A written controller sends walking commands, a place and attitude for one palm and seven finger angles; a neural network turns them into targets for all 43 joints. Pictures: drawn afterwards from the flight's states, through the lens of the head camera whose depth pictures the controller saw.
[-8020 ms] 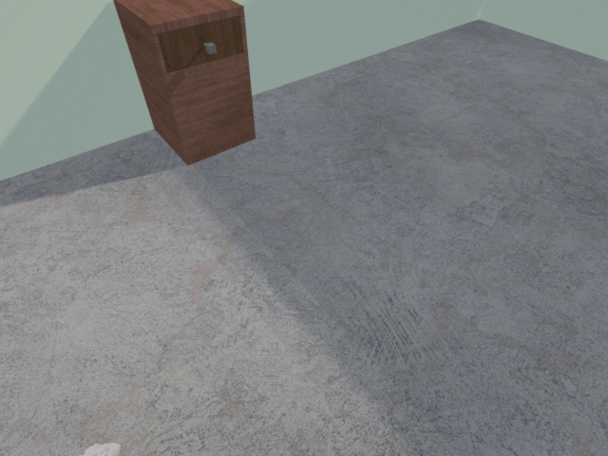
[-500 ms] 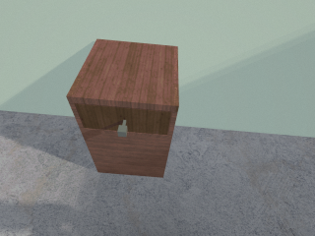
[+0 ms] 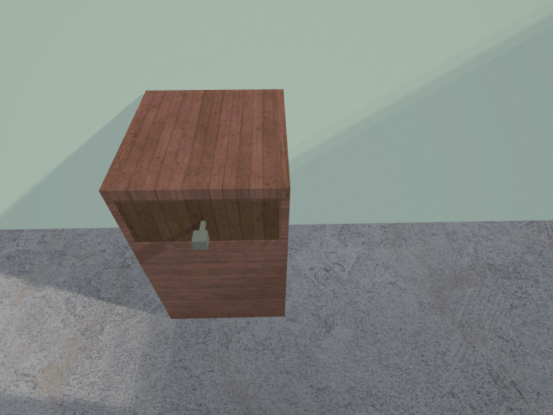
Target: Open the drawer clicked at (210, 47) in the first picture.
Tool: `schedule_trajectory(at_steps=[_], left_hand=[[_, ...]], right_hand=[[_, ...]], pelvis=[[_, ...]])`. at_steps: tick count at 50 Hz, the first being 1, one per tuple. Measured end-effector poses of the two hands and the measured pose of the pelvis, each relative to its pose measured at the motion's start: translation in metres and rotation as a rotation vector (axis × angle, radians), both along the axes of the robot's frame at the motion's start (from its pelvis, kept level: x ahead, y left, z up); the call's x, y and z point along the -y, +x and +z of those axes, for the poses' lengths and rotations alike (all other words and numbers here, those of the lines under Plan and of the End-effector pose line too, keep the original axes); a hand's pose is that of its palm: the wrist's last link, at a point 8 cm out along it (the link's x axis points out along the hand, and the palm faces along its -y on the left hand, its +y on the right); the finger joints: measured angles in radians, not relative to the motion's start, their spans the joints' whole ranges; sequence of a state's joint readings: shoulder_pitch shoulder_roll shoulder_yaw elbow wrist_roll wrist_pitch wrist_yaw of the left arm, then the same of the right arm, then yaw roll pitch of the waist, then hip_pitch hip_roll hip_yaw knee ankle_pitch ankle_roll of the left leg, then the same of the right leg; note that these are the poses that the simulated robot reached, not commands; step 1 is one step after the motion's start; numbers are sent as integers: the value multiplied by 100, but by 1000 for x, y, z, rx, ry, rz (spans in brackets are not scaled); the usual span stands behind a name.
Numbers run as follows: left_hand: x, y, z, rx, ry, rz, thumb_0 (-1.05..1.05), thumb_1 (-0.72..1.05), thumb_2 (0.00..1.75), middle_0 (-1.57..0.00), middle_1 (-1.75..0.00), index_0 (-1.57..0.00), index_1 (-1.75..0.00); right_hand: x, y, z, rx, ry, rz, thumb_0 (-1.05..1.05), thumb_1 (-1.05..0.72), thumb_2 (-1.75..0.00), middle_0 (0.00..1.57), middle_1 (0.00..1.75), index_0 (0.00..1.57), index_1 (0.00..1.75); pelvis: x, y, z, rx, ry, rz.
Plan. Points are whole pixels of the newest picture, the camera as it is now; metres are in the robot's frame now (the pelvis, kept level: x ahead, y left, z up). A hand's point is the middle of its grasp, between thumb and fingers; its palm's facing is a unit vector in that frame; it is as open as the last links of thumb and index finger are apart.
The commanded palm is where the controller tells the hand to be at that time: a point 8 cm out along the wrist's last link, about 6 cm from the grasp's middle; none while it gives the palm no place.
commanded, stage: come to a stop and stand still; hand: left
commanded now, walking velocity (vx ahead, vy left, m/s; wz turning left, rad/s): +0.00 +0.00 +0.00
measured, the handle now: (201, 234) +0.55 +0.22 -0.19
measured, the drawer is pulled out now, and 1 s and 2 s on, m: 0.00 0.00 0.00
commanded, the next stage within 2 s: look again from close up in 0.14 s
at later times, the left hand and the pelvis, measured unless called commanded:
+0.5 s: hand out of the picture +0.00 +0.17 -0.19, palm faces +0.03 -0.98 -0.18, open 7.4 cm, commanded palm none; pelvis +0.00 +0.01 -0.01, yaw +0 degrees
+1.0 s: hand (130, 407) +0.15 +0.22 -0.07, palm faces -0.08 -0.69 -0.72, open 7.6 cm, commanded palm +0.12 +0.24 -0.05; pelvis -0.02 +0.02 -0.02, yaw +0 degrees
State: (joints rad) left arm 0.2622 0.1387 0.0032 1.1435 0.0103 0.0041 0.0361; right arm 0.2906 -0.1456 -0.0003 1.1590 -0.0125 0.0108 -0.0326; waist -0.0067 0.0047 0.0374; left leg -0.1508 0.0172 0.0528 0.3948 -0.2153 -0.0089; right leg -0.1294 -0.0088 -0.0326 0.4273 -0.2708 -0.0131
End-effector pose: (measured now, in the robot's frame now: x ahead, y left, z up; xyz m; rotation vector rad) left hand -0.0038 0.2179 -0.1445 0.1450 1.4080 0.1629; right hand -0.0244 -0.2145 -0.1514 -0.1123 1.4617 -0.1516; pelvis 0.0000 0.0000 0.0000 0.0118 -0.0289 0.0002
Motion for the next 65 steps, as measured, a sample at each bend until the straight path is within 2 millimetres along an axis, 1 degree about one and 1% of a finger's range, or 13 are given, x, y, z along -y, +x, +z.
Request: schedule_trajectory(at_steps=[6, 11, 17, 27, 34, 42, 43, 46, 50, 53, 56, 60, 65], left_hand=[[8, -6, 0, -10, -5, 6, 1, 92, 90, -20, -30, -20, -30], [16, -12, 0, -24, -13, 15, 1, 91, 90, -20, -30, -20, -30], [20, -15, -6, 2, -19, -9, 1, 91, 90, -21, -30, -20, -30], [-8, 3, -11, 71, -7, -9, 1, 91, 90, -21, -30, -20, -30], [-21, 9, -9, 84, -1, -15, 1, 91, 90, -20, -30, -20, -30], [-24, 1, -9, 53, -3, -16, 1, 90, 90, -20, -30, -20, -30], [-24, 9, -3, 78, 13, -66, 1, 90, 90, -20, -30, -20, -30], [-36, 65, 47, 389, 197, -214, 2, 90, 89, -21, -31, -20, -31], [-37, 140, 118, 725, 543, -517, 2, 86, 87, -21, -33, -20, -34], [-26, 174, 150, 871, 833, -750, 2, 81, 85, -21, -37, -20, -37], [-7, 178, 152, 916, 980, -911, 1, 75, 83, -21, -40, -20, -41], [10, 153, 131, 889, 1023, -1028, 1, 66, 79, -22, -46, -22, -46], [4, 127, 123, 842, 1104, -1003, 0, 53, 74, -24, -53, -24, -54]], right_hand=[[-2, -19, 0, -43, 17, -13, 1, -91, -90, 19, 30, 20, 30], [-3, -23, -1, -52, 27, -18, 1, -91, -90, 19, 30, 20, 30], [-1, -2, -6, 20, 22, -8, 1, -91, -90, 20, 30, 20, 30], [-2, 31, -1, 133, -34, 38, 2, -93, -90, 19, 30, 20, 30], [-6, 36, 4, 141, -43, 53, 1, -93, -90, 20, 30, 20, 30], [-12, 29, 4, 112, -36, 51, 1, -92, -90, 20, 30, 20, 30], [-11, 31, 6, 135, -43, 47, 1, -92, -90, 20, 30, 20, 30], [-4, 52, 14, 342, -85, 31, 2, -92, -90, 20, 30, 21, 30], [5, 98, 19, 580, -95, 71, 2, -92, -90, 20, 30, 21, 30], [13, 137, 28, 702, -89, 109, 2, -91, -90, 20, 30, 21, 30], [21, 172, 41, 773, -76, 141, 1, -91, -90, 20, 30, 21, 30], [26, 207, 53, 810, -69, 214, 1, -91, -90, 20, 30, 20, 30], [25, 234, 52, 805, -75, 299, 1, -91, -90, 20, 30, 20, 30]], pelvis=[[6, -2, 0, -5, -1, 2], [9, -1, 0, -8, 0, 2], [6, -2, -7, -25, -32, 0], [-10, 1, -10, -9, -20, -1], [-16, 1, -8, -7, -16, -2], [-20, 1, -6, -9, -19, -2], [-21, 0, -7, -12, -19, -8], [-21, -4, -10, -33, 7, -22], [-21, -15, -19, -80, 8, -9], [-17, -22, -27, -127, 13, -35], [-11, -27, -35, -158, 23, -64], [0, -29, -42, -184, 35, -67], [13, -30, -52, -195, 28, -30]])
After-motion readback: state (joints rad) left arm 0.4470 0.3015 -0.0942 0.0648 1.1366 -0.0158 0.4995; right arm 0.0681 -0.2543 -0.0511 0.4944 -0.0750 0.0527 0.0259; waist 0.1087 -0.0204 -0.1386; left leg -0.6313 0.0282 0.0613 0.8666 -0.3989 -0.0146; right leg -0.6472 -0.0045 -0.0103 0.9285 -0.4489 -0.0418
